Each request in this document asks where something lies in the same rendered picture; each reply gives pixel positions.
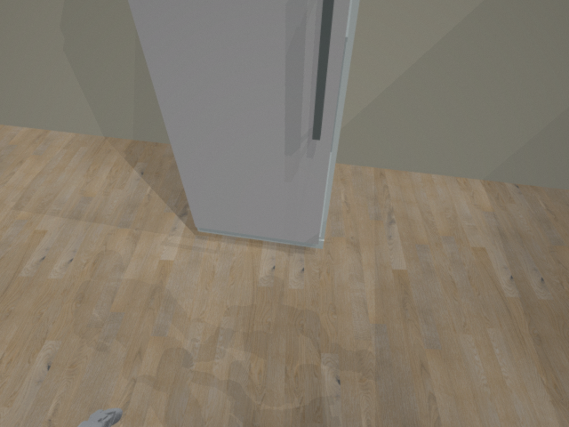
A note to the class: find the handle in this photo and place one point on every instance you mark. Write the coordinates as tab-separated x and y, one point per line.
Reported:
325	36

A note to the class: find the fridge door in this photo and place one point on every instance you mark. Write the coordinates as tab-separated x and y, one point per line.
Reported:
236	84

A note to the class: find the left robot hand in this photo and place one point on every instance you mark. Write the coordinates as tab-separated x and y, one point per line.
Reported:
101	418

